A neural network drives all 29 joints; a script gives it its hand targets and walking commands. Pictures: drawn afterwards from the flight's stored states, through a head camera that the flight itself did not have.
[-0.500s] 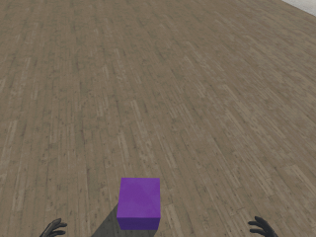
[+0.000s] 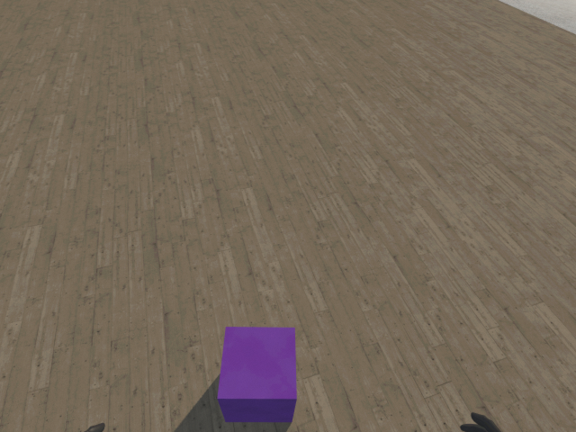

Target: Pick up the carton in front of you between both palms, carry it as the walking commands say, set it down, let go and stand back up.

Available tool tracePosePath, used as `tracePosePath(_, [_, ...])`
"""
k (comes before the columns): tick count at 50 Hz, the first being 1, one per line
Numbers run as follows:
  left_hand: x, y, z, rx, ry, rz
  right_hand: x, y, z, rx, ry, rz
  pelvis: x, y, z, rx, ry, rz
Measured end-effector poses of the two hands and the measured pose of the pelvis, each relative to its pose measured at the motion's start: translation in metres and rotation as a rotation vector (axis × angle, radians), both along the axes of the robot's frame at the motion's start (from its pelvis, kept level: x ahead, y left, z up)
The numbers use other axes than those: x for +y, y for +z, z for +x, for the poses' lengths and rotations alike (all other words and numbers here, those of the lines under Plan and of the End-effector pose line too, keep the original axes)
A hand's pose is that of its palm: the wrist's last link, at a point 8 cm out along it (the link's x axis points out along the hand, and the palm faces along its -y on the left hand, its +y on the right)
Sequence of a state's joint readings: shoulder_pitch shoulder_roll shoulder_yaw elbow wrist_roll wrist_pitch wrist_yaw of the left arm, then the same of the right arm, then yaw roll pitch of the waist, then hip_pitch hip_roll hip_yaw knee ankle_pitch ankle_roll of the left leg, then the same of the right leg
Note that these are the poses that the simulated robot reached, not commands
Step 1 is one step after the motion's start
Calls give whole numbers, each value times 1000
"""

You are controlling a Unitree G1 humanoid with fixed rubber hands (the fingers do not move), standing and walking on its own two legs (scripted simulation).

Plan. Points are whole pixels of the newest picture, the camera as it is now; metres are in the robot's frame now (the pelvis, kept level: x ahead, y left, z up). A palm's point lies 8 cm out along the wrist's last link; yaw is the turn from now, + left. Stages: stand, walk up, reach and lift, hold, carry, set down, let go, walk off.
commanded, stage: stand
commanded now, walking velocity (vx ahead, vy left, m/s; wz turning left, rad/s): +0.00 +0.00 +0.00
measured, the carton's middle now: (259, 375) +0.42 +0.07 -0.65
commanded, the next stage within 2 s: none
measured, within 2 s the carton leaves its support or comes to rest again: neither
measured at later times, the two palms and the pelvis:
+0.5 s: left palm out of the picture +0.07 +0.30 -0.11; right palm out of the picture +0.09 -0.31 -0.09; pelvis -0.01 +0.00 +0.00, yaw +1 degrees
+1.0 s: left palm out of the picture +0.06 +0.31 -0.11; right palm out of the picture +0.09 -0.31 -0.10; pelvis -0.02 -0.01 +0.00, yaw +1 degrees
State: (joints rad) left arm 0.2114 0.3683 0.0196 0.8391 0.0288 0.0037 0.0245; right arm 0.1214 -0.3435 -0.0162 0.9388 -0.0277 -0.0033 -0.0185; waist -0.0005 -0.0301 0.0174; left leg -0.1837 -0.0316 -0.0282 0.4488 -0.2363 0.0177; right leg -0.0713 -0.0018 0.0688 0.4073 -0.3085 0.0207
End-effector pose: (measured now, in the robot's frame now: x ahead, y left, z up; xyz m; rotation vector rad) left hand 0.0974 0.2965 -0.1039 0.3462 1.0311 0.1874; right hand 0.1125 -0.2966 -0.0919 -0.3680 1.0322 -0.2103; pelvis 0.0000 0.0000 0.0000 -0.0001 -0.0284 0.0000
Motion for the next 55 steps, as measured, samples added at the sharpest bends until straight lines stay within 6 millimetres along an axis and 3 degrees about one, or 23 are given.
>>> tracePosePath(23, [5, -2, -27, 63, 20, 12, -11, -3, -24, 60, -4, -6, -4, 3, -13, -13, 9, -3])
tracePosePath(55, [11, -2, -41, 96, 57, 19, -17, -3, -26, 85, 10, -16, -6, 4, -18, -13, 25, -6])
